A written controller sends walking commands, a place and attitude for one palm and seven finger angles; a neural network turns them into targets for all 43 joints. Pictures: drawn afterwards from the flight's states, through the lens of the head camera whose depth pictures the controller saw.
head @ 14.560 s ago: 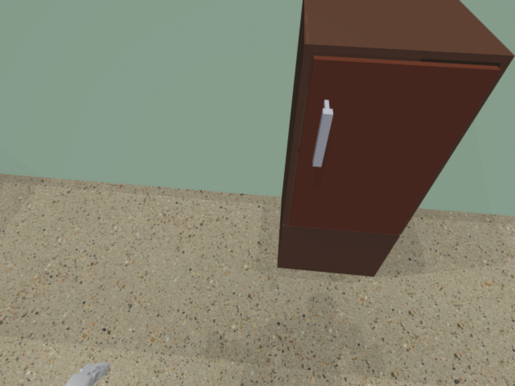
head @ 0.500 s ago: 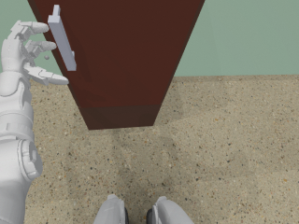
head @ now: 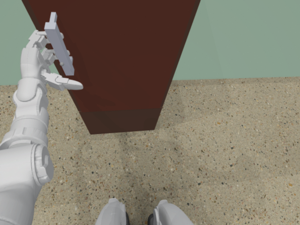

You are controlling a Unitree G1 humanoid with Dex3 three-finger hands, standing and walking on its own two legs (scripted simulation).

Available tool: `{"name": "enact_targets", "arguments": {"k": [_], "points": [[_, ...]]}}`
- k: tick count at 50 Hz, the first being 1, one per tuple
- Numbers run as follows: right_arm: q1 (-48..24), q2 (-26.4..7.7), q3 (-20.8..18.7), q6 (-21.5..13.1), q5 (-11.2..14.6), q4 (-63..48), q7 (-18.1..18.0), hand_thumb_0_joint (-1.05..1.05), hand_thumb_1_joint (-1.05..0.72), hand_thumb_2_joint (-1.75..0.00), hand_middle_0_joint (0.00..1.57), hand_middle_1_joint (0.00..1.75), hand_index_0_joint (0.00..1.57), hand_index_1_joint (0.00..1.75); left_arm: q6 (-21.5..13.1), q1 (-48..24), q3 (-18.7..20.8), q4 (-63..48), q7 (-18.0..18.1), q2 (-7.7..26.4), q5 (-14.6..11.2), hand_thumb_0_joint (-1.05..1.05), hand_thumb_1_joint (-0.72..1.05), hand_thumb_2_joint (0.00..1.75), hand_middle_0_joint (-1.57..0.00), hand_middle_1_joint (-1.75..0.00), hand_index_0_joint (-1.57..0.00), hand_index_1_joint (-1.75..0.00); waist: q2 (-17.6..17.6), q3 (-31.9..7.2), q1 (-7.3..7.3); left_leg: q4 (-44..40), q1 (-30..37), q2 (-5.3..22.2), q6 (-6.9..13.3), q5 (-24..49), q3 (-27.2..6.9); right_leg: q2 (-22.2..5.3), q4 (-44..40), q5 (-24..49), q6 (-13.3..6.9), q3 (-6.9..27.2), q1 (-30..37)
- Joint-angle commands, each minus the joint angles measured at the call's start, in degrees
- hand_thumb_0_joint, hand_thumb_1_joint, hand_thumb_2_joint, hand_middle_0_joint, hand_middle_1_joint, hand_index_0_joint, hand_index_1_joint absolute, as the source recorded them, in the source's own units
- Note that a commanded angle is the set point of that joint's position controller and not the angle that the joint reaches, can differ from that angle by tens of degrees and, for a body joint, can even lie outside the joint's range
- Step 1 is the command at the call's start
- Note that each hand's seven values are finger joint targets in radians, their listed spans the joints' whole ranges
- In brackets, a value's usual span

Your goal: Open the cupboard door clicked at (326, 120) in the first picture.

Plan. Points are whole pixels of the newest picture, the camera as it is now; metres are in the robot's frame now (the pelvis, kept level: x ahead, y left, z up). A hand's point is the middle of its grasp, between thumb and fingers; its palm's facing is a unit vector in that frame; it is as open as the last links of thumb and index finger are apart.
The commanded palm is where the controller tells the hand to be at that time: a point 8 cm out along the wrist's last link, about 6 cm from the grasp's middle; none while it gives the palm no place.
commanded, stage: slide the fingers in behind the handle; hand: left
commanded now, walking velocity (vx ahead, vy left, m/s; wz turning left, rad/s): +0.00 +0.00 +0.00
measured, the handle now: (62, 46) +0.57 +0.20 +0.08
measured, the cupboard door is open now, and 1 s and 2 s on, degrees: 0 0 22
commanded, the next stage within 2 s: close the thumb around the handle in 0.48 s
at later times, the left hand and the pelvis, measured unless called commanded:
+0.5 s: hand (66, 64) +0.51 +0.18 +0.08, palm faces +0.05 -1.00 -0.01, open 14.0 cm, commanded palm +0.49 +0.22 +0.07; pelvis -0.01 -0.01 +0.00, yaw +0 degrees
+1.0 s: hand (63, 65) +0.50 +0.19 +0.08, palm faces +0.06 -1.00 +0.00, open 9.2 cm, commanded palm +0.48 +0.23 +0.07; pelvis +0.00 +0.00 +0.00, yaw +0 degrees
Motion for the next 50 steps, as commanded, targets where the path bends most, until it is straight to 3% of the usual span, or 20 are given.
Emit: {"name": "enact_targets", "arguments": {"k": [1, 8, 9, 10, 15, 18, 20, 21, 26, 27, 28, 29, 33, 36, 38, 39, 42, 44, 46, 50], "points": [[9.8, -10.9, -4.1, -1.0, -0.3, -1.5, -0.5, 0.00, -0.90, -0.90, 0.20, 0.30, 0.20, 0.30, -4.6, -25.8, 1.7, -11.0, 0.8, 13.0, -0.3, 0.00, -0.50, 0.30, -0.30, -1.20, -0.30, -1.20, 5.9, -26.5, -1.51, -5.1, 28.1, 1.0, -2.6, 24.3, -7.6, 0.1, -5.5, 18.2, 0.8, 3.3, 2.8], [9.5, -10.7, -4.0, -0.8, -0.1, -2.6, -0.5, 0.00, -0.90, -0.90, 0.20, 0.30, 0.20, 0.30, -4.6, -24.6, 2.7, -12.4, 1.5, 14.7, 0.5, 0.00, -0.50, 0.30, -0.30, -1.20, -0.30, -1.20, 8.3, -28.3, -0.18, -5.3, 28.7, 0.7, -2.7, 25.3, -6.9, 0.0, -5.2, 19.8, 0.7, 3.6, 4.5], [9.2, -10.6, -3.9, -0.9, -0.1, -2.6, -0.4, 0.00, -0.90, -0.90, 0.20, 0.30, 0.20, 0.30, -4.7, -25.6, 1.3, -12.6, 1.3, 13.1, 0.3, 0.00, -0.50, 0.30, -0.30, -1.20, -0.30, -1.20, 8.0, -27.4, -0.90, -5.4, 28.4, 0.8, -2.7, 24.4, -7.0, 0.0, -5.4, 19.1, 0.8, 3.6, 3.9], [9.4, -11.0, -4.1, -0.9, -0.1, -2.4, -0.6, 0.00, -0.90, -0.90, 0.20, 0.30, 0.20, 0.30, -4.8, -24.9, 3.8, -12.2, 1.5, 15.7, 0.1, 0.00, -0.50, 0.30, -0.30, -1.20, -0.30, -1.20, 6.5, -27.4, -0.53, -5.3, 27.4, 0.8, -2.5, 23.7, -6.8, 0.0, -5.7, 19.0, 0.9, 3.8, 4.9], [9.4, -10.8, -4.2, -1.2, -0.1, -1.8, -0.5, 0.00, -0.90, -0.90, 0.20, 0.30, 0.20, 0.30, -4.9, -27.1, -0.3, -11.8, 0.9, 10.7, -0.3, 0.00, -0.50, 0.30, -0.30, -1.20, -0.30, -1.20, 7.1, -25.9, -2.03, -5.5, 28.7, 0.9, -2.5, 22.5, -7.4, 0.0, -6.0, 17.3, 0.9, 3.5, 2.0], [9.8, -11.1, -4.2, -1.2, 0.0, -1.5, -0.8, 0.00, -0.90, -0.90, 0.20, 0.30, 0.20, 0.30, -4.8, -24.6, 1.7, -10.3, 0.9, 12.9, -0.4, 0.00, -0.50, 0.30, -0.30, -1.20, -0.30, -1.20, 5.7, -27.1, -1.08, -5.6, 28.3, 0.9, -2.5, 23.5, -7.4, 0.0, -5.6, 18.2, 0.8, 3.5, 3.3], [9.6, -11.0, -4.0, -1.2, 0.0, -1.5, -0.7, 0.00, -0.90, -0.90, 0.20, 0.30, 0.20, 0.30, -3.9, -26.3, -0.3, -8.7, 0.8, 10.7, -0.6, 0.00, -0.50, 0.30, -0.30, -1.20, -0.30, -1.20, 4.5, -23.8, -2.43, -5.5, 25.7, 0.7, -2.2, 20.6, -7.1, -0.1, -6.2, 16.6, 1.1, 3.7, 2.4], [9.6, -11.2, -4.0, -1.3, 0.1, -1.4, -0.8, 0.00, -0.90, -0.90, 0.20, 0.30, 0.20, 0.30, -3.5, -25.4, 1.0, -7.3, 1.0, 12.6, -0.2, 0.00, -0.50, 0.30, -0.30, -1.20, -0.30, -1.20, 4.1, -22.7, -1.91, -5.7, 24.1, 0.6, -2.1, 18.9, -7.0, -0.2, -6.4, 15.5, 1.0, 3.8, 2.6], [9.4, -10.9, -4.1, -1.8, -0.2, -1.8, -0.8, 0.00, -0.90, -0.90, 0.20, 0.30, 0.20, 0.30, -5.2, -28.6, 1.2, -12.1, 1.9, 13.2, 0.3, 0.00, -0.50, 0.30, -0.30, -1.20, -0.30, -1.20, 8.5, -27.5, -1.32, -5.2, 28.3, 0.7, -2.5, 21.6, -7.4, -0.2, -5.5, 16.2, 0.7, 3.8, 1.7], [9.7, -10.9, -4.1, -1.9, -0.4, -1.8, -0.7, 0.00, -0.90, -0.90, 0.20, 0.30, 0.20, 0.30, -5.8, -28.3, 1.4, -12.5, 1.9, 12.8, 0.0, 0.00, -0.50, 0.30, -0.30, -1.20, -0.30, -1.20, 8.1, -28.4, -1.41, -5.0, 29.3, 0.7, -2.5, 23.2, -7.6, -0.1, -5.2, 17.2, 0.6, 3.7, 1.8], [9.7, -11.2, -4.2, -1.9, -0.4, -1.7, -0.7, 0.00, -0.90, -0.90, 0.20, 0.30, 0.20, 0.30, -6.2, -27.5, 3.4, -13.0, 2.1, 15.3, 0.1, 0.00, -0.50, 0.30, -0.30, -1.20, -0.30, -1.20, 8.1, -30.0, -0.66, -4.9, 29.6, 0.9, -2.6, 24.2, -7.6, -0.2, -5.0, 18.0, 0.7, 3.8, 2.7], [9.5, -11.0, -4.1, -1.7, -0.3, -1.9, -0.7, 0.00, -0.90, -0.90, 0.20, 0.30, 0.20, 0.30, -6.0, -26.0, 2.8, -12.1, 2.0, 14.6, 0.1, 0.00, -0.50, 0.30, -0.30, -1.20, -0.30, -1.20, 8.0, -29.9, -0.56, -4.9, 28.8, 0.7, -2.6, 24.5, -7.2, -0.1, -5.0, 18.8, 0.7, 3.9, 3.7], [9.9, -11.1, -4.1, -1.2, 0.0, -2.2, -0.7, 0.00, -0.90, -0.90, 0.20, 0.30, 0.20, 0.30, -5.0, -23.9, 3.4, -10.7, 1.6, 15.3, 0.4, 0.00, -0.28, 0.40, -0.32, -1.22, -0.32, -1.22, 5.9, -29.1, -0.27, -5.1, 26.9, 0.5, -2.4, 25.2, -6.7, -0.1, -5.0, 20.9, 0.9, 3.9, 6.2], [9.6, -10.9, -4.1, -0.9, 0.2, -2.4, -0.7, 0.00, -0.90, -0.90, 0.20, 0.30, 0.20, 0.30, -3.7, -23.6, 1.9, -10.2, 1.1, 13.6, 0.2, 0.00, -0.11, 0.47, -0.33, -1.24, -0.33, -1.24, 4.9, -26.3, -0.75, -5.5, 25.3, 0.5, -2.1, 22.7, -6.3, 0.0, -6.0, 19.7, 1.1, 4.0, 6.0], [9.5, -10.8, -4.1, -1.0, 0.2, -2.3, -0.8, 0.00, -0.90, -0.90, 0.20, 0.30, 0.20, 0.30, -4.0, -25.0, 0.9, -11.0, 0.8, 12.3, -0.3, 0.00, 0.00, 0.52, -0.34, -1.25, -0.34, -1.25, 6.2, -26.0, -1.30, -5.6, 26.6, 0.5, -2.2, 22.9, -6.4, -0.1, -6.2, 19.5, 1.1, 4.0, 4.9], [9.7, -11.0, -4.1, -1.0, 0.2, -2.1, -0.9, 0.00, -0.90, -0.90, 0.20, 0.30, 0.20, 0.30, -4.2, -24.7, 2.2, -11.1, 0.9, 13.7, -0.4, 0.00, 0.06, 0.54, -0.34, -1.26, -0.34, -1.26, 5.2, -26.0, -0.87, -5.7, 26.3, 0.6, -2.3, 22.8, -6.7, 0.0, -6.0, 19.1, 0.9, 3.9, 5.1], [9.5, -10.7, -4.3, -1.3, 0.0, -2.0, -0.7, 0.00, -0.90, -0.90, 0.20, 0.30, 0.20, 0.30, -5.3, -25.8, 0.1, -12.8, 0.7, 10.3, -1.1, 0.00, 0.23, 0.61, -0.35, -1.28, -0.35, -1.28, 7.3, -26.4, -1.44, -5.5, 29.5, 0.8, -2.5, 24.9, -7.2, 0.1, -5.8, 19.2, 0.7, 3.5, 2.7], [9.6, -10.9, -4.5, -1.3, 0.0, -1.5, -0.6, 0.00, -0.90, -0.90, 0.20, 0.30, 0.20, 0.30, -5.7, -25.1, 0.6, -12.6, 0.7, 11.2, -0.9, 0.00, 0.34, 0.66, -0.36, -1.29, -0.36, -1.29, 7.1, -27.0, -1.10, -5.5, 30.5, 1.0, -2.8, 25.9, -7.6, 0.1, -5.6, 19.1, 0.7, 3.3, 2.1], [9.1, -10.8, -4.4, -1.3, 0.0, -1.4, -0.6, 0.00, -0.90, -0.90, 0.20, 0.30, 0.20, 0.30, -5.4, -25.3, -0.8, -12.1, 0.5, 9.6, -1.0, 0.00, 0.45, 0.71, -0.37, -1.30, -0.37, -1.30, 6.4, -26.3, -1.58, -5.4, 29.3, 0.9, -2.6, 23.8, -7.3, 0.0, -5.9, 18.1, 0.8, 3.5, 2.0], [9.5, -11.2, -4.2, -1.2, 0.0, -1.3, -0.9, 0.00, -0.90, -0.90, 0.20, 0.30, 0.20, 0.30, -4.9, -26.5, 1.5, -10.6, 1.1, 13.2, -0.3, 0.00, 0.68, 0.80, -0.38, -1.33, -0.38, -1.33, 5.6, -25.4, -1.59, -5.4, 27.3, 0.7, -2.4, 22.6, -7.3, -0.1, -5.8, 17.7, 0.9, 3.7, 2.7]]}}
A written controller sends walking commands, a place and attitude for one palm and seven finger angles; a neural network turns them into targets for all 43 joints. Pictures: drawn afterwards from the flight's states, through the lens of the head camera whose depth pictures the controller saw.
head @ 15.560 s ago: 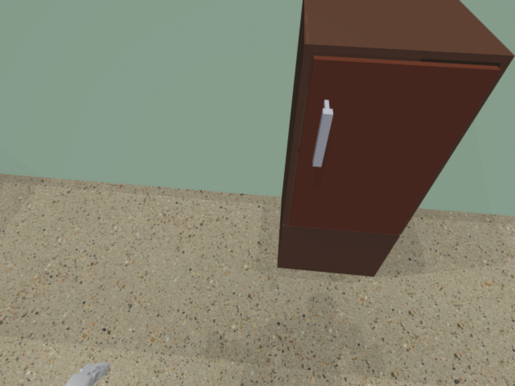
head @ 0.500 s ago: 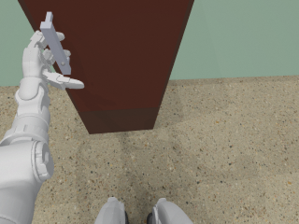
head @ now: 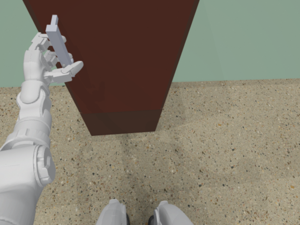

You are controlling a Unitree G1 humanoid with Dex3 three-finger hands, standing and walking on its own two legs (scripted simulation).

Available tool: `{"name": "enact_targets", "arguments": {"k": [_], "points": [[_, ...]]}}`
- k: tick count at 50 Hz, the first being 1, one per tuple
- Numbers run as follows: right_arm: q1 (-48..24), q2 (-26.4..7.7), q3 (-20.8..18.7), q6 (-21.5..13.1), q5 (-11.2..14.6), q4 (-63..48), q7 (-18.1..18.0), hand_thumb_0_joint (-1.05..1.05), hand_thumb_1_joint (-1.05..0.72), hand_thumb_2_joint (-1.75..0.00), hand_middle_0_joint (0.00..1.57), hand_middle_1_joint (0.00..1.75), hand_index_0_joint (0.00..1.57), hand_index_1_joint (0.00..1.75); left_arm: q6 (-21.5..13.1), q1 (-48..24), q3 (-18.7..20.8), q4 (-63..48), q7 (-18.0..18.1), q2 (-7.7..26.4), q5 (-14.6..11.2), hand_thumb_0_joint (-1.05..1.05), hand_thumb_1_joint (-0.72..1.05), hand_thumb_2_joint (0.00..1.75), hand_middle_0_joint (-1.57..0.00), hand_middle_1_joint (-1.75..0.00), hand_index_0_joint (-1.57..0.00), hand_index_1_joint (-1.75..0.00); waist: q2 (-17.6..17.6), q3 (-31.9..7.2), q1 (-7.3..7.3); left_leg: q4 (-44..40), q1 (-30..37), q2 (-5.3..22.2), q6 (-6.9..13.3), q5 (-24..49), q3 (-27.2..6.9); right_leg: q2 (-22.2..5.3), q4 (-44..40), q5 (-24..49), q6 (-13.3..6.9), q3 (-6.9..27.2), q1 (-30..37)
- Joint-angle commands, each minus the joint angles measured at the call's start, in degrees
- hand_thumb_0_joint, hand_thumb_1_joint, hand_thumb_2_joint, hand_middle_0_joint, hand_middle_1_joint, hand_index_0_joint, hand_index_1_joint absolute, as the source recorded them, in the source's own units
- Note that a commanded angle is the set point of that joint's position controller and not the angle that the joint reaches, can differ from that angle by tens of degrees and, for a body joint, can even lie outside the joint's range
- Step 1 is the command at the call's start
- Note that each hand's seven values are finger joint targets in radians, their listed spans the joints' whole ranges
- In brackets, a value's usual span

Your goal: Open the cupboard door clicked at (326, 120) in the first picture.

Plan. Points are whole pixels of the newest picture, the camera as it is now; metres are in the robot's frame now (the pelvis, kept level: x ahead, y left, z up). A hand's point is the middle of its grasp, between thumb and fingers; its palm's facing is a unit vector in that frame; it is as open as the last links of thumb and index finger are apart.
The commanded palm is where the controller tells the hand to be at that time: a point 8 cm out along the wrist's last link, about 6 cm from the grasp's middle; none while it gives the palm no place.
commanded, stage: close the thumb around the handle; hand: left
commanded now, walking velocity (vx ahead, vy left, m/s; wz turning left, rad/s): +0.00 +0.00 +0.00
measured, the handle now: (63, 48) +0.57 +0.20 +0.08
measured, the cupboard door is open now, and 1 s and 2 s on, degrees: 0 22 46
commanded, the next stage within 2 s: pull the door open along its arc in 0.28 s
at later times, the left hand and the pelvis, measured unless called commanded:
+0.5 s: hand (66, 67) +0.51 +0.18 +0.08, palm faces +0.05 -1.00 +0.00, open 6.8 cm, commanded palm +0.47 +0.22 +0.07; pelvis +0.00 +0.01 +0.00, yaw -1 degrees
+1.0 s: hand (88, 105) +0.39 +0.12 +0.08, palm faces +0.30 -0.94 +0.15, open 6.7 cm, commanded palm +0.34 +0.16 +0.07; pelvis +0.00 +0.00 +0.01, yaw +1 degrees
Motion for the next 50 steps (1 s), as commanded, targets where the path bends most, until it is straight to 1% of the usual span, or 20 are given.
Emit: {"name": "enact_targets", "arguments": {"k": [1, 5, 9, 10, 12, 13, 14, 16, 19, 20, 23, 30, 31, 33, 38, 40, 41, 43, 47, 50], "points": [[9.6, -10.8, -4.0, -0.6, -0.1, -2.5, -0.9, 0.00, -0.90, -0.90, 0.20, 0.30, 0.20, 0.30, -3.2, -25.7, 1.8, -11.7, 0.0, 13.9, 0.1, 0.00, 0.73, 0.83, -0.39, -1.33, -0.39, -1.33, 6.0, -25.8, -1.39, -5.6, 27.2, 0.7, -2.1, 23.2, -7.0, -0.1, -6.3, 18.6, 1.1, 3.8, 3.6], [9.2, -10.5, -3.9, -0.6, -0.4, -2.6, -0.6, 0.00, -0.90, -0.90, 0.20, 0.30, 0.20, 0.30, -4.0, -27.1, 0.3, -14.4, 0.0, 11.7, -0.2, 0.00, 0.90, 0.90, -0.40, -1.35, -0.40, -1.35, 9.1, -28.2, -1.14, -5.5, 31.6, 1.2, -3.0, 26.5, -8.0, 0.0, -5.5, 18.5, 0.9, 3.0, 1.2], [9.3, -11.0, -4.1, -0.5, -0.3, -2.6, -0.7, 0.00, -0.90, -0.90, 0.20, 0.30, 0.20, 0.30, -4.0, -25.5, 2.5, -13.0, 0.4, 13.6, -0.4, 0.00, 0.90, 0.90, -0.40, -1.35, -0.40, -1.35, 6.6, -27.3, -0.86, -5.7, 30.2, 1.2, -2.8, 25.7, -8.0, 0.1, -5.7, 18.4, 0.9, 3.0, 2.1], [9.2, -10.8, -4.1, -0.5, -0.1, -2.7, -0.7, 0.00, -0.90, -0.90, 0.20, 0.30, 0.20, 0.30, -3.7, -25.4, 1.4, -12.6, 0.4, 12.2, -0.3, 0.00, 0.90, 0.90, -0.40, -1.35, -0.40, -1.35, 5.4, -26.8, -1.31, -5.8, 29.3, 1.1, -2.7, 25.1, -7.8, 0.1, -5.8, 18.4, 1.0, 3.1, 2.4], [9.4, -11.0, -4.0, -0.6, -0.3, -2.5, -0.8, 0.00, -0.90, -0.90, 0.20, 0.30, 0.20, 0.30, -3.9, -26.7, 3.1, -12.3, 1.1, 14.4, 0.0, 0.00, 0.90, 0.90, -0.40, -1.35, -0.40, -1.35, 6.1, -25.7, -1.24, -5.9, 28.9, 1.1, -2.6, 23.6, -8.0, 0.0, -5.7, 16.9, 0.9, 3.0, 1.4], [9.2, -10.8, -3.9, -0.6, -0.3, -2.6, -0.7, 0.00, -0.90, -0.90, 0.20, 0.30, 0.20, 0.30, -3.7, -26.9, 1.8, -12.0, 1.2, 13.1, 0.2, 0.00, 0.90, 0.90, -0.40, -1.35, -0.40, -1.35, 7.1, -25.7, -1.35, -5.9, 29.1, 1.0, -2.7, 23.6, -7.9, 0.0, -5.8, 16.9, 1.0, 3.0, 1.1], [9.5, -11.0, -3.9, -0.6, -0.4, -2.5, -0.8, 0.00, -0.90, -0.90, 0.20, 0.30, 0.20, 0.30, -3.7, -26.2, 3.8, -11.7, 1.5, 15.0, 0.3, 0.00, 0.90, 0.90, -0.40, -1.35, -0.40, -1.35, 5.6, -25.8, -0.93, -5.9, 28.5, 1.0, -2.6, 23.9, -7.9, 0.1, -5.7, 17.2, 1.0, 3.0, 2.0], [9.4, -10.8, -4.0, -0.5, -0.4, -3.1, -0.7, 0.00, -0.90, -0.90, 0.20, 0.30, 0.20, 0.30, -4.1, -25.0, 3.9, -13.3, 1.6, 15.0, 0.4, 0.00, 0.90, 0.90, -0.40, -1.35, -0.40, -1.35, 7.1, -27.6, -0.12, -5.9, 29.7, 1.0, -2.8, 25.4, -7.7, 0.0, -5.6, 18.2, 0.8, 3.2, 2.9], [9.1, -10.7, -3.8, -0.4, -0.4, -2.8, -0.7, 0.00, -0.90, -0.90, 0.20, 0.30, 0.20, 0.30, -4.1, -25.7, 2.9, -11.9, 1.4, 14.2, 0.5, 0.00, 0.90, 0.90, -0.40, -1.35, -0.40, -1.35, 6.4, -25.7, -1.15, -5.6, 28.3, 1.1, -2.7, 24.4, -7.6, 0.0, -5.5, 17.8, 1.0, 3.2, 1.8], [9.0, -10.3, -3.8, -0.5, -0.4, -2.9, -0.5, 0.00, -0.90, -0.90, 0.20, 0.30, 0.20, 0.30, -4.1, -26.7, 0.6, -12.9, 1.3, 11.0, 0.1, 0.00, 0.90, 0.90, -0.40, -1.35, -0.40, -1.35, 5.8, -26.1, -1.69, -5.7, 28.4, 1.0, -2.6, 23.4, -7.6, 0.1, -5.9, 17.5, 1.2, 3.2, 2.2], [9.0, -10.5, -4.3, -0.7, -0.4, -3.2, -0.3, 0.00, -0.90, -0.90, 0.20, 0.30, 0.20, 0.30, -4.9, -23.0, 1.9, -14.7, 1.4, 11.3, -0.3, 0.00, 0.90, 0.90, -0.40, -1.35, -0.40, -1.35, 7.6, -29.1, 0.29, -5.8, 31.4, 1.1, -3.1, 26.8, -7.7, 0.1, -5.3, 18.8, 0.7, 3.0, 2.6], [6.8, -9.8, -4.7, 0.0, 0.2, -6.1, 0.4, 0.00, -0.90, -0.90, 0.20, 0.30, 0.20, 0.30, -4.3, -10.3, 0.2, -21.1, 1.0, 7.1, -2.0, 0.00, 0.90, 0.90, -0.40, -1.35, -0.40, -1.35, 5.6, -29.0, 3.17, -7.4, 31.1, 0.7, -3.1, 27.7, -6.1, 0.3, -6.1, 21.3, 0.7, 2.8, 7.6], [6.7, -9.8, -4.8, 0.2, 0.5, -6.5, 0.6, 0.00, -0.90, -0.90, 0.20, 0.30, 0.20, 0.30, -3.8, -7.3, -0.3, -21.7, 1.0, 6.1, -2.2, 0.00, 0.90, 0.90, -0.40, -1.35, -0.40, -1.35, 3.6, -28.3, 3.33, -8.0, 31.1, 0.8, -3.1, 27.8, -6.2, 0.4, -6.4, 21.3, 0.7, 2.5, 8.0], [5.6, -9.3, -5.0, 0.2, 0.9, -7.5, 0.8, 0.00, -0.90, -0.90, 0.20, 0.30, 0.20, 0.30, -3.5, -2.1, -1.8, -26.3, 1.1, 3.5, -3.1, 0.00, 0.90, 0.90, -0.40, -1.35, -0.40, -1.35, 4.7, -28.1, 4.41, -8.6, 33.1, 0.9, -3.4, 31.2, -6.0, 0.4, -6.6, 22.8, 0.7, 2.3, 8.7], [2.8, -8.5, -5.4, -0.4, 1.5, -9.8, 1.6, 0.00, -0.90, -0.90, 0.20, 0.30, 0.20, 0.30, -2.0, 10.6, -5.5, -36.1, 2.6, -3.0, -4.8, 0.00, 0.90, 0.90, -0.40, -1.35, -0.40, -1.35, 2.1, -24.2, 5.98, -10.2, 32.0, 0.7, -3.2, 30.3, -4.9, 0.2, -7.7, 23.8, 0.8, 2.2, 11.6], [1.6, -8.2, -5.4, -0.8, 1.7, -10.4, 1.7, 0.00, -0.90, -0.90, 0.20, 0.30, 0.20, 0.30, -1.5, 13.9, -7.9, -39.1, 3.5, -6.2, -5.0, 0.00, 0.90, 0.90, -0.40, -1.35, -0.40, -1.35, -0.1, -21.0, 5.71, -10.8, 30.6, 0.6, -3.1, 27.6, -4.7, 0.1, -8.3, 22.8, 1.0, 2.2, 11.4], [-1.0, -6.7, -5.3, -1.6, 1.0, -10.4, 1.6, 0.00, -0.90, -0.90, 0.20, 0.30, 0.20, 0.30, -1.0, 13.0, -0.4, -41.9, 11.9, -8.6, -8.9, 0.00, 0.90, 0.90, -0.40, -1.35, -0.40, -1.35, -0.6, -20.2, 10.03, -11.7, 28.0, 0.3, -3.6, 25.9, -4.2, 0.0, -8.2, 20.8, 0.9, 1.5, 12.7], [-2.3, -6.3, -5.0, -2.8, 0.3, -10.5, 2.3, 0.00, -0.90, -0.90, 0.20, 0.30, 0.20, 0.30, -0.2, 17.9, -6.9, -43.2, 19.3, -15.2, -5.9, 0.00, 0.90, 0.90, -0.40, -1.35, -0.40, -1.35, -0.1, -16.5, 7.85, -11.8, 27.6, 0.7, -4.3, 23.4, -5.1, -0.2, -7.7, 17.6, 1.1, 0.9, 9.5], [-4.2, -5.8, -5.3, -3.3, -1.4, -10.3, 3.3, 0.00, -0.90, -0.90, 0.20, 0.30, 0.20, 0.30, -0.3, 18.9, -11.5, -50.1, 30.2, -20.3, 0.4, 0.00, 0.90, 0.90, -0.40, -1.35, -0.40, -1.35, 0.3, -19.3, 7.98, -10.7, 29.0, 0.9, -4.7, 23.8, -6.0, -0.9, -5.5, 16.1, 0.8, 0.9, 8.8], [-6.5, -4.8, -5.3, -3.3, -2.5, -10.3, 4.1, 0.00, -0.90, -0.90, 0.20, 0.30, 0.20, 0.30, 0.8, 19.5, -18.1, -52.6, 37.7, -27.5, 6.1, 0.00, 0.90, 0.90, -0.40, -1.35, -0.40, -1.35, 0.6, -20.2, 7.73, -10.6, 29.8, 0.9, -4.8, 22.1, -6.7, -1.5, -4.8, 14.6, 0.7, 0.6, 7.7]]}}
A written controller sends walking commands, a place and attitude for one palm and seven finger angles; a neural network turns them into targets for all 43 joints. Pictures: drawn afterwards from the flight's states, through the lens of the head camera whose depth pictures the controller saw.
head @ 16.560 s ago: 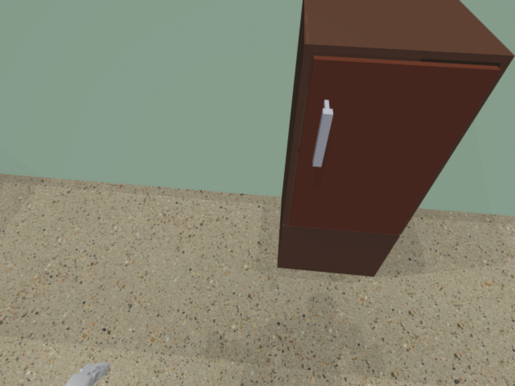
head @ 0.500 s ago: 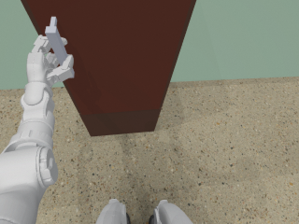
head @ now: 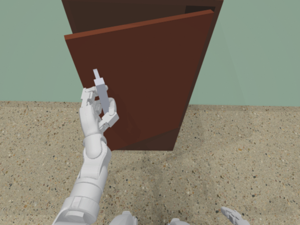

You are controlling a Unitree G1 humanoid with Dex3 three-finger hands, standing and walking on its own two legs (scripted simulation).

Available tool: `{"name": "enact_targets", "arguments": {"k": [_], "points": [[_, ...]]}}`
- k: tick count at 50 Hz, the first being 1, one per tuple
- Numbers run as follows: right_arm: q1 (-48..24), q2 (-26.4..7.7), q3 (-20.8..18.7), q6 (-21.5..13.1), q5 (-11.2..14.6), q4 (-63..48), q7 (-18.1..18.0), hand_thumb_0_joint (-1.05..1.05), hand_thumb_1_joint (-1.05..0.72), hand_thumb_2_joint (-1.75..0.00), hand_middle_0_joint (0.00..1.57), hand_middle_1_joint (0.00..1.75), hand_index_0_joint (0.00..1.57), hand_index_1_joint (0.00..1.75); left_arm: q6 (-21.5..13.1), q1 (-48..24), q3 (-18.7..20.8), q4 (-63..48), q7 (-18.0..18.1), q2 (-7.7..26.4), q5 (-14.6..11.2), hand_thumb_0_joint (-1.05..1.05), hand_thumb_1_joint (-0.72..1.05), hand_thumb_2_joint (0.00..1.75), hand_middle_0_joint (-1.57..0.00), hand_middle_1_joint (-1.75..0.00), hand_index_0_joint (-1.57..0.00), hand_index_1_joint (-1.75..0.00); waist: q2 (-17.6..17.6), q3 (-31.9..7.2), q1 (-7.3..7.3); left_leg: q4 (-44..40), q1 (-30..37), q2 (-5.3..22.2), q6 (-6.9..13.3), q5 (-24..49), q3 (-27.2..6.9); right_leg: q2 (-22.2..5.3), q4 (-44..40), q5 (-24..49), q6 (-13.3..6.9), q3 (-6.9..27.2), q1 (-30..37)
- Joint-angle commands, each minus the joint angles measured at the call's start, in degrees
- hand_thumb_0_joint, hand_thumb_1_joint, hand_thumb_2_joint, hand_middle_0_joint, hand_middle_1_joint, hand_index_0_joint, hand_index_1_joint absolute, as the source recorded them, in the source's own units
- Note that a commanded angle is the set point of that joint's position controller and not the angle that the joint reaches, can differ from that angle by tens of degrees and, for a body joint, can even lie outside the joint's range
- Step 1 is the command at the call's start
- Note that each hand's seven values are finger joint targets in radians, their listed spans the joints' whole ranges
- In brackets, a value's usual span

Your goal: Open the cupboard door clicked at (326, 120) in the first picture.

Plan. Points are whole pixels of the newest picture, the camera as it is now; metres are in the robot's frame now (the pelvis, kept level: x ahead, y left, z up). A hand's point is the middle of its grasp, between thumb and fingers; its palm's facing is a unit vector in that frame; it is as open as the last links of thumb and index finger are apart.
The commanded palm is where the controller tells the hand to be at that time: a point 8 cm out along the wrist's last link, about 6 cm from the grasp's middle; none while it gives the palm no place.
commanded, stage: pull the door open along its arc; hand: left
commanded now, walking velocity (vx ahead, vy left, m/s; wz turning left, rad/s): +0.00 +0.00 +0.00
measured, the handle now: (102, 96) +0.45 +0.15 +0.07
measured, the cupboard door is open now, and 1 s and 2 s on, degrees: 22 46 48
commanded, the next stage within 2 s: open thumb and fingers to let go in 0.38 s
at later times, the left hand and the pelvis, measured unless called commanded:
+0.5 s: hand (153, 150) +0.29 +0.01 +0.07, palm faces +0.30 -0.95 -0.01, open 6.7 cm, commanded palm +0.25 +0.06 +0.06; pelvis +0.00 -0.05 +0.01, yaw +4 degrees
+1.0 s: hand (148, 146) +0.30 +0.02 +0.06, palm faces +0.42 -0.91 +0.00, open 12.5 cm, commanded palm +0.25 +0.06 +0.06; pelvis +0.01 -0.08 +0.01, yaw +4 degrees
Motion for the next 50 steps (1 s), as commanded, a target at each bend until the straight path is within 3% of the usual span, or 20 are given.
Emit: {"name": "enact_targets", "arguments": {"k": [1, 3, 6, 8, 12, 15, 19, 23, 24, 27, 29, 33, 35, 39, 43, 44, 46, 50], "points": [[-0.6, -6.3, -3.0, -1.9, -1.5, -5.7, 0.8, 0.00, -0.90, -0.90, 0.20, 0.30, 0.20, 0.30, -1.2, -11.1, -5.1, -14.9, 12.2, -2.4, 7.0, 0.00, 0.90, 0.90, -0.40, -1.35, -0.40, -1.35, 0.0, -18.0, 0.57, -7.4, 20.7, 2.1, -4.8, 20.5, -8.1, -0.2, -4.0, 14.8, 0.2, -1.1, 1.0], [-1.9, -5.9, -3.1, -1.9, -2.0, -5.6, 0.9, 0.00, -0.90, -0.90, 0.20, 0.30, 0.20, 0.30, 0.7, -9.6, -8.7, -15.6, 15.8, -5.5, 10.4, 0.00, 0.90, 0.90, -0.40, -1.35, -0.40, -1.35, -1.9, -19.3, 0.43, -7.3, 20.3, 2.1, -4.7, 19.8, -8.4, -0.3, -3.7, 14.6, 0.1, -1.2, 1.6], [-3.7, -5.0, -3.1, -1.9, -2.0, -6.3, 0.4, 0.00, -0.90, -0.90, 0.20, 0.30, 0.20, 0.30, 3.0, -7.6, -13.8, -19.4, 16.8, -9.0, 12.6, 0.00, 0.90, 0.90, -0.40, -1.35, -0.40, -1.35, -4.5, -18.7, -0.43, -7.2, 19.3, 1.4, -3.9, 17.7, -6.8, -0.6, -5.7, 15.8, -0.1, -0.4, 5.0], [-4.5, -4.4, -3.1, -2.2, -2.0, -6.9, -0.2, 0.00, -0.90, -0.90, 0.20, 0.30, 0.20, 0.30, 3.9, -4.5, -16.7, -22.3, 16.4, -11.1, 12.8, 0.00, 0.90, 0.90, -0.40, -1.35, -0.40, -1.35, -5.7, -18.8, -0.47, -7.3, 19.5, 1.2, -3.4, 17.4, -6.4, -0.9, -6.6, 16.8, -0.1, 0.0, 6.8], [-7.1, -3.2, -2.2, -2.9, -1.6, -7.9, -1.1, 0.00, -0.90, -0.90, 0.20, 0.30, 0.20, 0.30, 5.4, 1.1, -21.1, -25.6, 15.7, -14.2, 12.5, 0.00, 0.90, 0.90, -0.40, -1.35, -0.40, -1.35, -6.9, -14.0, -0.54, -7.9, 17.9, 0.8, -3.0, 14.2, -5.8, -1.5, -9.2, 15.7, -0.2, 0.8, 8.7], [-8.7, -2.0, -1.5, -3.9, -1.4, -8.9, -1.2, 0.00, -0.90, -0.90, 0.20, 0.30, 0.20, 0.30, 5.9, 8.9, -24.0, -29.8, 15.3, -16.3, 12.2, 0.00, 0.90, 0.90, -0.40, -1.35, -0.40, -1.35, -4.2, -13.5, 0.51, -8.0, 18.3, 0.3, -3.1, 14.2, -5.4, -2.3, -9.9, 17.1, -0.4, 1.2, 10.7], [-10.2, -1.2, -0.6, -4.6, -1.1, -10.2, -1.4, 0.00, -0.90, -0.90, 0.20, 0.30, 0.20, 0.30, 7.3, 18.9, -23.0, -34.6, 14.8, -14.6, 10.9, 0.00, 0.90, 0.90, -0.40, -1.35, -0.40, -1.35, -4.0, -12.4, 1.73, -8.1, 17.4, -0.4, -3.4, 12.8, -5.0, -3.3, -11.5, 19.6, 0.3, 2.7, 13.6], [-11.6, -1.2, 0.1, -5.0, -1.5, -9.2, -2.6, 0.00, -0.90, -0.90, 0.20, 0.30, 0.20, 0.30, 8.3, 12.1, -19.9, -32.0, 16.7, -12.4, 10.6, 0.00, 0.90, 0.90, -0.40, -1.35, -0.40, -1.35, -5.6, -7.0, 0.77, -7.0, 13.7, -1.1, -3.5, 7.3, -5.5, -4.7, -14.7, 11.6, 1.2, 5.9, 10.2], [-11.9, -1.2, 0.3, -4.9, -1.6, -8.3, -3.0, 0.00, -0.90, -0.90, 0.20, 0.30, 0.20, 0.30, 8.0, 6.8, -18.0, -31.1, 17.4, -10.5, 10.5, 0.00, 0.90, 0.90, -0.40, -1.35, -0.40, -1.35, -6.5, -6.0, -0.23, -6.3, 12.8, -1.1, -3.5, 6.3, -5.7, -5.2, -15.4, 9.8, 1.6, 7.1, 9.0], [-12.6, -0.9, 0.3, -5.0, -1.8, -8.0, -3.8, 0.00, -0.90, -0.90, 0.20, 0.30, 0.20, 0.30, 7.7, 8.0, -14.4, -29.9, 17.6, -7.8, 9.6, 0.00, 0.69, 0.81, -0.38, -1.33, -0.38, -1.33, -9.3, -7.3, 1.00, -5.5, 9.8, -1.7, -3.8, 5.1, -6.0, -7.3, -18.0, 9.4, 2.7, 11.8, 12.7], [-12.3, -0.6, 0.1, -5.2, -1.8, -7.7, -4.0, 0.00, -0.90, -0.90, 0.20, 0.30, 0.20, 0.30, 7.3, 7.9, -14.8, -30.3, 17.3, -8.4, 9.5, 0.00, 0.55, 0.75, -0.38, -1.31, -0.38, -1.31, -9.5, -9.2, 1.17, -5.4, 9.2, -1.8, -4.0, 6.0, -6.0, -8.2, -18.0, 13.7, 3.3, 13.7, 15.4], [-10.3, -0.8, -0.6, -5.3, -1.9, -7.7, -3.7, 0.00, -0.90, -0.90, 0.20, 0.30, 0.20, 0.30, 6.3, 12.3, -16.1, -30.6, 15.7, -9.1, 10.7, 0.00, 0.27, 0.63, -0.35, -1.28, -0.35, -1.28, -8.1, -12.1, 1.19, -5.6, 9.5, -1.5, -4.0, 9.6, -5.8, -8.2, -14.9, 24.6, 3.5, 12.6, 18.1], [-9.5, -1.2, -0.8, -5.4, -1.9, -7.7, -3.5, 0.00, -0.90, -0.90, 0.20, 0.30, 0.20, 0.30, 6.0, 11.9, -17.2, -31.5, 15.1, -9.7, 11.0, 0.00, 0.13, 0.57, -0.35, -1.27, -0.35, -1.27, -7.7, -12.7, 0.61, -5.2, 9.8, -1.5, -3.9, 10.1, -5.7, -8.3, -14.3, 27.2, 3.8, 12.2, 17.8], [-9.0, -1.5, -1.1, -5.2, -1.7, -7.6, -3.8, 0.00, -0.90, -0.90, 0.20, 0.30, 0.20, 0.30, 5.2, 11.8, -16.4, -32.7, 14.0, -7.7, 10.7, 0.00, -0.15, 0.45, -0.32, -1.24, -0.32, -1.24, -9.1, -12.8, 0.20, -4.7, 8.3, -1.4, -4.0, 10.1, -5.9, -9.2, -14.1, 31.1, 4.6, 13.7, 19.6], [-8.5, -1.7, -1.4, -5.3, -1.6, -7.9, -3.9, 0.00, -0.90, -0.90, 0.20, 0.30, 0.20, 0.30, 4.4, 15.3, -15.6, -34.9, 13.4, -7.0, 9.9, 0.00, -0.43, 0.33, -0.30, -1.21, -0.30, -1.21, -9.0, -14.8, 1.07, -4.7, 8.3, -1.5, -4.1, 11.3, -5.8, -9.3, -13.1, 36.4, 4.9, 13.9, 22.0], [-8.4, -1.6, -1.3, -5.4, -1.5, -7.9, -3.9, 0.00, -0.90, -0.90, 0.20, 0.30, 0.20, 0.30, 4.4, 15.5, -16.3, -34.8, 13.2, -7.8, 9.8, 0.00, -0.50, 0.30, -0.30, -1.20, -0.30, -1.20, -9.5, -14.0, 0.72, -4.8, 8.4, -1.5, -4.1, 11.2, -5.8, -9.3, -13.1, 37.1, 5.0, 13.6, 21.7], [-7.8, -1.7, -1.5, -5.4, -1.5, -7.8, -3.9, 0.00, -0.90, -0.90, 0.20, 0.30, 0.20, 0.30, 3.9, 16.9, -15.7, -35.9, 13.1, -7.1, 9.9, 0.00, -0.50, 0.30, -0.30, -1.20, -0.30, -1.20, -9.6, -14.9, 0.92, -4.9, 8.8, -1.4, -4.1, 11.8, -5.7, -9.2, -12.7, 38.0, 5.0, 13.3, 22.3], [-7.4, -1.9, -1.5, -5.6, -1.5, -8.1, -3.9, 0.00, -0.90, -0.90, 0.20, 0.30, 0.20, 0.30, 3.8, 18.8, -17.1, -36.8, 12.9, -8.2, 10.3, 0.00, -0.50, 0.30, -0.27, -1.00, -0.27, -1.00, -9.0, -14.0, 0.62, -5.0, 9.7, -1.4, -4.0, 12.4, -5.7, -8.8, -12.0, 38.7, 4.7, 12.1, 20.9]]}}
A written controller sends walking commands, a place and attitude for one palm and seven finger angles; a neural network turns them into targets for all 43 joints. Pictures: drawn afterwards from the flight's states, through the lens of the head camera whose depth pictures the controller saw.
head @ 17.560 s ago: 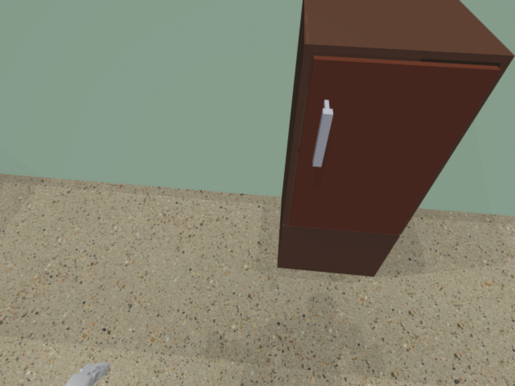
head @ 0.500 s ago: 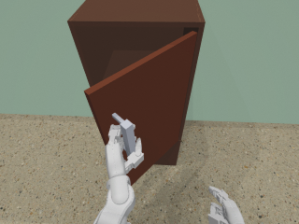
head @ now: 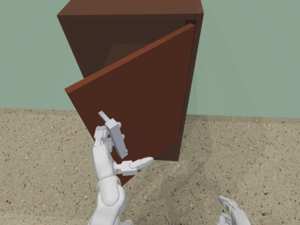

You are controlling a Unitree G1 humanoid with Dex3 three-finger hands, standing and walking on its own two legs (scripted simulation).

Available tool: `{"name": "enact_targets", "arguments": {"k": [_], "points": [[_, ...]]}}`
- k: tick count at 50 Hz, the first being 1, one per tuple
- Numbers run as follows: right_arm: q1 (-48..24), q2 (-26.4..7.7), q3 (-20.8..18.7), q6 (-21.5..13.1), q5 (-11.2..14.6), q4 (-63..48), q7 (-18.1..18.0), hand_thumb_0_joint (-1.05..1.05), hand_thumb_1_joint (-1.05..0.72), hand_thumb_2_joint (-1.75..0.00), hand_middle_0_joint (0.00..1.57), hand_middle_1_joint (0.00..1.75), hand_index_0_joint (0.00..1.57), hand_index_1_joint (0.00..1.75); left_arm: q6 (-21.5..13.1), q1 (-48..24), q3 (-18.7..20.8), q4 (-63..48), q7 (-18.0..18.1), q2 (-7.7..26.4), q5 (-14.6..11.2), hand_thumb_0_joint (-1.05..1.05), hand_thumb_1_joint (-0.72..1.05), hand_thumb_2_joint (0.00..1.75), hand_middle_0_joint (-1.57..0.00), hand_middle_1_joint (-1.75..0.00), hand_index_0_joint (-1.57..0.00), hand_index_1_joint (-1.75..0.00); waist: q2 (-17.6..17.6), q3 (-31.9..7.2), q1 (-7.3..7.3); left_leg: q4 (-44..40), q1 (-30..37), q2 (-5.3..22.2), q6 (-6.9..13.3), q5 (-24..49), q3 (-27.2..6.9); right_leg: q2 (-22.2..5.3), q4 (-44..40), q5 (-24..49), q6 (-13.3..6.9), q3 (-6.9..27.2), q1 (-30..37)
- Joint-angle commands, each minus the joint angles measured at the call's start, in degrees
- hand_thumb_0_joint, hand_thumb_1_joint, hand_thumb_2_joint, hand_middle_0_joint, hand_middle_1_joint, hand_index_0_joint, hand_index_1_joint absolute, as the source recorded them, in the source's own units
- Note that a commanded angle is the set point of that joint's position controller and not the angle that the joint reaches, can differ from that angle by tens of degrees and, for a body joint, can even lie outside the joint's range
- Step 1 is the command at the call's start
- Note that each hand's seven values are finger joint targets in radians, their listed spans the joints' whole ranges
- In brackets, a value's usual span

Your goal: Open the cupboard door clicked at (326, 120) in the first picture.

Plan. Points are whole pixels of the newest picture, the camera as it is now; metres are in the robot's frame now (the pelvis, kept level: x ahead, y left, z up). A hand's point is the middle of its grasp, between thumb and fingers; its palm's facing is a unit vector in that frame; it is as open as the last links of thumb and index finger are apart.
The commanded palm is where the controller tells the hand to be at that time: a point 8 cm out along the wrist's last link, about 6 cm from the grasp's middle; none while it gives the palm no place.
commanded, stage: open thumb and fingers to let go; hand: left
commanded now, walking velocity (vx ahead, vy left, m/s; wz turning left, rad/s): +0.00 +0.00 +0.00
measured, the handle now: (113, 135) +0.34 +0.11 +0.06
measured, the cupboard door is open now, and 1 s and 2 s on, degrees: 46 48 48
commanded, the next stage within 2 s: slide the hand sideways off the handle in 0.30 s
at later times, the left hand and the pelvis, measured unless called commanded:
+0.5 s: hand (123, 159) +0.27 +0.08 +0.05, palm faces +0.09 -1.00 -0.04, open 16.0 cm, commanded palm +0.24 +0.12 +0.06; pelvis -0.01 +0.03 +0.00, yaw +0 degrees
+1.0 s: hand (112, 178) +0.23 +0.10 +0.06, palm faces -0.13 -0.99 +0.02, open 16.3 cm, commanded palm +0.21 +0.15 +0.06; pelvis -0.02 +0.07 -0.01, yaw -3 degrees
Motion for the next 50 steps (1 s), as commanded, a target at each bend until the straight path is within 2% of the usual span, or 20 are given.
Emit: {"name": "enact_targets", "arguments": {"k": [1, 8, 14, 20, 21, 22, 23, 25, 27, 29, 31, 33, 34, 37, 39, 41, 42, 45, 47, 50], "points": [[-4.1, -4.0, -1.6, -3.2, 0.1, -9.5, -0.2, 0.00, -0.90, -0.90, 0.20, 0.30, 0.20, 0.30, -3.9, -6.7, -1.6, -13.7, -0.1, -2.3, 1.7, 0.00, -0.50, 0.30, -0.26, -0.95, -0.26, -0.95, -9.0, -13.8, -1.07, -0.4, 3.2, -0.7, 1.8, 10.7, -1.7, -8.4, -11.4, 39.4, 9.8, 14.8, 14.6], [-4.7, -4.1, -1.4, -3.7, 0.1, -10.0, -0.3, 0.00, -0.90, -0.90, 0.20, 0.30, 0.20, 0.30, -3.6, -8.4, -3.4, -14.4, 0.5, -3.5, 2.1, 0.00, -0.50, 0.30, -0.20, -0.60, -0.20, -0.60, -6.6, -12.3, -1.52, -0.5, 4.8, -0.5, 2.1, 9.8, -1.7, -7.5, -11.7, 32.3, 9.0, 13.1, 10.4], [-5.3, -4.0, -1.0, -4.0, 0.1, -10.1, -0.3, 0.00, -0.90, -0.90, 0.20, 0.30, 0.20, 0.30, -3.5, -9.8, -2.9, -13.1, 1.3, -3.3, 1.8, 0.00, -0.50, 0.30, -0.15, -0.30, -0.15, -0.30, -7.0, -11.8, -1.41, -0.7, 5.0, -0.5, 2.2, 8.5, -1.8, -6.6, -11.6, 26.5, 8.4, 11.7, 8.2], [-6.0, -3.7, -0.6, -3.8, 0.0, -10.6, -0.2, 0.00, -0.90, -0.90, 0.20, 0.30, 0.20, 0.30, -2.5, -10.6, -2.1, -11.6, 2.6, -4.2, 1.4, 0.00, -0.50, 0.30, -0.15, -0.30, -0.15, -0.30, -6.1, -12.4, -0.33, -1.0, 5.8, -0.5, 2.2, 8.7, -1.6, -5.6, -10.9, 23.7, 7.7, 10.0, 7.4], [-3.5, -6.6, -0.2, -3.3, 0.8, -9.4, 0.6, 0.00, -0.90, -0.90, 0.20, 0.30, 0.20, 0.30, -5.3, -11.2, -12.8, -11.7, -9.2, 3.1, 6.7, 0.00, -0.50, 0.30, -0.15, -0.30, -0.15, -0.30, -8.9, -7.5, -5.38, -0.5, 4.9, -0.7, 3.4, 9.1, -1.6, -5.6, -9.2, 29.1, 9.3, 11.3, 4.6], [-3.0, -6.0, -1.2, -2.8, 1.1, -10.7, 0.5, 0.00, -0.90, -0.90, 0.20, 0.30, 0.20, 0.30, -7.9, -13.9, -8.1, -15.9, -15.9, 7.1, 4.1, 0.00, -0.50, 0.30, -0.15, -0.30, -0.15, -0.30, -5.3, -13.0, -3.37, 0.3, 5.2, -0.7, 3.8, 11.3, -1.4, -5.9, -7.6, 32.5, 8.9, 11.9, 7.9], [-3.3, -5.7, -1.1, -2.8, 1.3, -11.2, 0.2, 0.00, -0.90, -0.90, 0.20, 0.30, 0.20, 0.30, -9.5, -13.6, -7.9, -16.4, -20.0, 8.6, 3.4, 0.00, -0.50, 0.30, -0.15, -0.30, -0.15, -0.30, -3.8, -15.2, -2.74, 0.7, 5.3, -0.7, 3.7, 12.1, -1.4, -6.5, -7.0, 35.8, 8.6, 13.0, 10.1], [-2.7, -5.7, -0.9, -3.4, 2.0, -12.1, -0.1, 0.00, -0.90, -0.90, 0.20, 0.30, 0.20, 0.30, -11.2, -13.2, -8.9, -17.5, -26.8, 8.1, 0.6, 0.00, -0.50, 0.30, -0.15, -0.30, -0.15, -0.30, -2.8, -15.1, -3.40, 0.6, 6.9, -0.6, 3.7, 11.8, -1.5, -6.1, -7.1, 33.8, 8.0, 12.1, 9.0], [-3.2, -5.6, -0.7, -3.8, 3.1, -13.5, -0.3, 0.00, -0.90, -0.90, 0.20, 0.30, 0.20, 0.30, -10.5, -10.8, -8.6, -16.6, -30.9, 5.5, -5.0, 0.00, -0.50, 0.30, -0.15, -0.30, -0.15, -0.30, -3.3, -12.7, -3.26, -0.2, 7.7, -0.2, 3.6, 9.6, -1.8, -5.3, -9.4, 27.8, 7.4, 11.9, 8.0], [-4.0, -5.9, -0.4, -4.3, 3.7, -14.3, -0.8, 0.00, -0.90, -0.90, 0.20, 0.30, 0.20, 0.30, -9.1, -10.8, -6.7, -15.8, -30.7, 3.9, -9.6, 0.00, -0.50, 0.30, -0.15, -0.30, -0.15, -0.30, -5.7, -10.2, -2.66, -1.3, 7.4, -0.2, 3.2, 5.5, -1.8, -4.6, -11.7, 17.4, 7.2, 10.8, 6.0], [-4.4, -6.3, -0.5, -4.5, 3.8, -14.6, -0.9, 0.00, -0.90, -0.90, 0.20, 0.30, 0.20, 0.30, -7.8, -9.2, -4.8, -14.6, -28.2, 3.4, -11.0, 0.00, -0.50, 0.30, -0.15, -0.30, -0.15, -0.30, -7.6, -8.6, -1.93, -2.3, 7.4, 0.0, 3.0, 3.7, -1.9, -4.1, -12.4, 11.1, 6.9, 9.5, 4.1], [-4.5, -6.6, -0.6, -4.5, 3.6, -15.1, -0.4, 0.00, -0.90, -0.90, 0.20, 0.30, 0.20, 0.30, -7.5, -6.7, -3.1, -14.9, -24.8, 4.8, -9.4, 0.00, -0.50, 0.30, -0.15, -0.30, -0.15, -0.30, -6.5, -8.4, -0.43, -3.0, 7.9, 0.1, 3.1, 4.5, -2.1, -3.3, -10.5, 10.2, 6.0, 7.7, 2.8], [-4.4, -6.5, -0.6, -4.4, 3.4, -15.4, 0.0, 0.00, -0.90, -0.90, 0.20, 0.30, 0.20, 0.30, -7.5, -6.8, -4.4, -14.7, -23.3, 3.9, -7.8, 0.00, -0.50, 0.30, -0.15, -0.30, -0.15, -0.30, -6.2, -7.8, -1.02, -2.9, 8.3, 0.2, 3.3, 4.6, -2.2, -3.0, -9.4, 10.0, 5.9, 6.8, 0.9], [-3.1, -6.7, -1.3, -4.0, 2.7, -16.2, 1.0, 0.00, -0.90, -0.90, 0.20, 0.30, 0.20, 0.30, -8.2, -3.2, -4.5, -16.2, -19.9, 5.9, -2.3, 0.00, -0.50, 0.30, -0.15, -0.30, -0.15, -0.30, -5.4, -10.1, -0.13, -2.4, 8.1, 0.7, 3.2, 6.8, -2.9, -2.5, -5.9, 11.6, 5.1, 5.5, -0.4], [-2.9, -6.3, -1.3, -3.6, 2.6, -17.3, 1.8, 0.00, -0.90, -0.90, 0.20, 0.30, 0.20, 0.30, -8.5, -0.8, -6.9, -18.7, -19.0, 4.5, 0.2, 0.00, -0.50, 0.30, -0.15, -0.30, -0.15, -0.30, -2.8, -11.1, -0.03, -2.2, 9.2, 0.8, 3.1, 7.7, -2.7, -2.4, -4.8, 12.3, 4.8, 5.3, -1.4], [-2.8, -6.3, -1.2, -3.1, 2.7, -18.3, 2.1, 0.00, -0.90, -0.90, 0.20, 0.30, 0.20, 0.30, -8.0, 1.1, -8.2, -20.2, -18.9, 4.1, 0.7, 0.00, -0.50, 0.30, -0.15, -0.30, -0.15, -0.30, -1.5, -10.3, 0.11, -2.7, 9.3, 1.0, 2.9, 6.1, -2.9, -2.2, -4.9, 10.5, 4.6, 5.0, -1.9], [-2.7, -6.4, -1.3, -2.8, 2.8, -18.6, 2.0, 0.00, -0.90, -0.90, 0.20, 0.30, 0.20, 0.30, -7.6, 1.2, -7.9, -20.7, -18.9, 4.9, 0.8, 0.00, -0.50, 0.30, -0.15, -0.30, -0.15, -0.30, -2.9, -10.2, -0.15, -2.9, 9.2, 1.1, 2.9, 6.3, -3.2, -2.1, -5.0, 10.6, 4.5, 4.9, -1.4], [-3.2, -6.3, -0.8, -2.4, 3.0, -19.2, 1.3, 0.00, -0.90, -0.90, 0.20, 0.30, 0.20, 0.30, -6.6, -1.6, -8.4, -23.0, -18.9, 4.9, 0.2, 0.00, -0.50, 0.30, -0.15, -0.30, -0.15, -0.30, -2.7, -8.6, -0.95, -3.4, 9.1, 1.2, 3.0, 2.9, -3.7, -1.9, -5.6, 7.8, 4.8, 4.9, -2.7], [-3.0, -6.4, -0.6, -2.3, 3.1, -19.3, 0.8, 0.00, -0.90, -0.90, 0.20, 0.30, 0.20, 0.30, -6.1, 0.2, -7.5, -23.3, -18.8, 5.6, -0.4, 0.00, -0.50, 0.30, -0.15, -0.30, -0.15, -0.30, -4.6, -8.1, -0.88, -3.9, 9.0, 1.4, 2.9, 2.8, -4.2, -1.6, -5.6, 7.7, 4.7, 4.6, -2.2], [-3.1, -6.1, -0.4, -2.4, 3.1, -19.6, 0.6, 0.00, -0.90, -0.90, 0.20, 0.30, 0.20, 0.30, -5.9, 2.3, -7.4, -25.6, -19.0, 4.9, -1.6, 0.00, -0.50, 0.30, -0.15, -0.30, -0.15, -0.30, -3.4, -8.6, -0.37, -4.3, 9.7, 1.4, 2.7, 3.1, -4.4, -1.5, -5.4, 8.0, 4.7, 4.2, -1.7]]}}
